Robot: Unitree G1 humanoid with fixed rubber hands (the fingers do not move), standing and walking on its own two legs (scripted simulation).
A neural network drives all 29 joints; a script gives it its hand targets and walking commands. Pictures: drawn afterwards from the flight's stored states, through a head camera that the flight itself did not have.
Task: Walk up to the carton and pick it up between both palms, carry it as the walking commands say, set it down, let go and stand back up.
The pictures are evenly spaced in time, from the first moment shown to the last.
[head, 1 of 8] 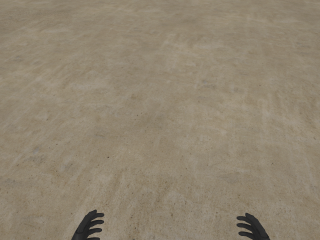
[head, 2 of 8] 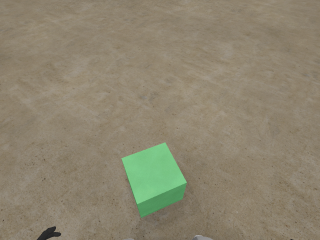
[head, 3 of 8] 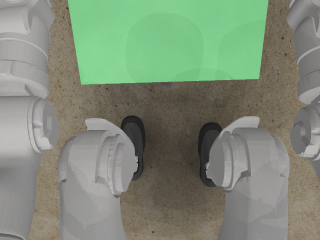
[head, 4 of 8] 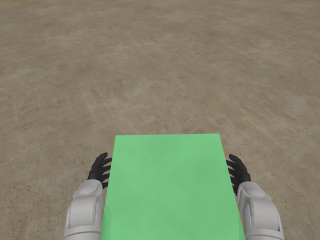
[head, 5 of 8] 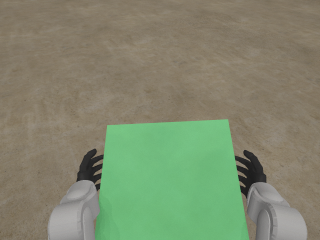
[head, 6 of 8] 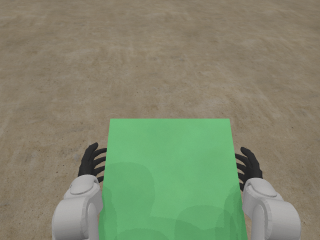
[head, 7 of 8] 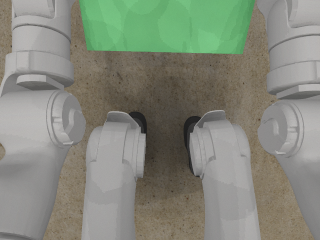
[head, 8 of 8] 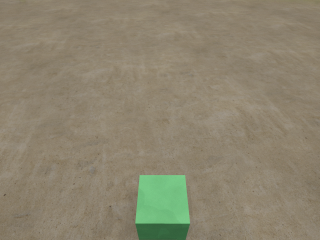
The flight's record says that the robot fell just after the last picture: no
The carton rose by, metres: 0.69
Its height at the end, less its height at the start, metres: +0.00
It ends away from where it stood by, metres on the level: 1.41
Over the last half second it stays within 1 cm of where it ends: yes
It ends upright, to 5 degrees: yes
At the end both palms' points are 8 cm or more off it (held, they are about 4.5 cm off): yes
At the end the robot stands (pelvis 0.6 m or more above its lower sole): yes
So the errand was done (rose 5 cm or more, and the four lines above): yes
